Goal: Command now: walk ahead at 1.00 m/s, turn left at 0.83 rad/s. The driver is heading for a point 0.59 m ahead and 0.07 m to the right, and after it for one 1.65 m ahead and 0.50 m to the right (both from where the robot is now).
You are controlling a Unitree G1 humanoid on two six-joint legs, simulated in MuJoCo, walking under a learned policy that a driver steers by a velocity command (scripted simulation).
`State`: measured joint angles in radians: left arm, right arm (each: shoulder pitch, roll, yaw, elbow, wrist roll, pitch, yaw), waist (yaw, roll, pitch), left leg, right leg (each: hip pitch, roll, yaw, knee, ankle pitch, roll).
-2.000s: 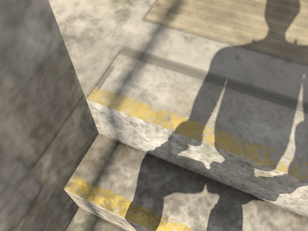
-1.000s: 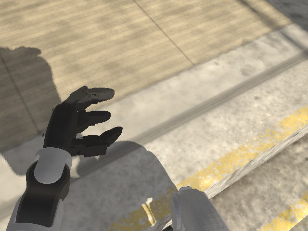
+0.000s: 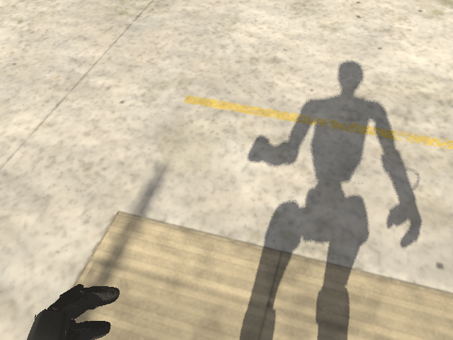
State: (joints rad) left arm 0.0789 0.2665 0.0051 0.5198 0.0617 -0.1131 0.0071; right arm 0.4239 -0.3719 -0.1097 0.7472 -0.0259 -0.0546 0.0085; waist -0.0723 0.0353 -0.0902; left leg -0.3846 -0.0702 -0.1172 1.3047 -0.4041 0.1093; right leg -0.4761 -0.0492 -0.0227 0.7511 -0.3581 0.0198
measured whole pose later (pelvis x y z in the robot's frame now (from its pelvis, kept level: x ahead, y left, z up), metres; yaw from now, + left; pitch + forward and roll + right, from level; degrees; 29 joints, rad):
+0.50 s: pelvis +0.45 +0.04 +0.02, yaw +5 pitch +1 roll +1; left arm 0.30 0.26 0.02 0.77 0.02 -0.06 -0.01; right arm 0.34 -0.27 -0.03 0.74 -0.03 -0.07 0.01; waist 0.02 -0.02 0.02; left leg -0.24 -0.07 0.11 0.53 -0.24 0.11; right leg -0.54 -0.06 0.06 1.31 -0.31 -0.05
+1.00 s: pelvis +0.73 +0.04 +0.02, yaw -20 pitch +3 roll +2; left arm 0.23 0.29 0.06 0.60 -0.02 0.02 0.04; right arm -0.04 -0.24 -0.02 0.57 -0.01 -0.02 -0.05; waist 0.04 0.00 0.07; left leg -0.70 -0.03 -0.25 1.05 -0.30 -0.09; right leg -0.41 0.23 0.22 0.47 -0.05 -0.12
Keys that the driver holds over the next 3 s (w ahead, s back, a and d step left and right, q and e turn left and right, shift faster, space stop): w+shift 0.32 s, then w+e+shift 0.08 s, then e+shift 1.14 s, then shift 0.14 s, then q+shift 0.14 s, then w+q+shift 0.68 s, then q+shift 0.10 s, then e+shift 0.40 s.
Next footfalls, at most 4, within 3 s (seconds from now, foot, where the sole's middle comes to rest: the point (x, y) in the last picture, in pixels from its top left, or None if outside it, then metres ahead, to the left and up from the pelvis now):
0.34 left None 0.47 0.10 -0.75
0.72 right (227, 245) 0.85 -0.01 -0.75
1.24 left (188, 213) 0.99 0.12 -0.75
1.66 right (231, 275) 0.73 -0.01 -0.75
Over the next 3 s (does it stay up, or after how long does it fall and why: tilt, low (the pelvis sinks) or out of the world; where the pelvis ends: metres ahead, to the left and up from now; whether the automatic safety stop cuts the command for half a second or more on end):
stays up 1.44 -0.17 0.01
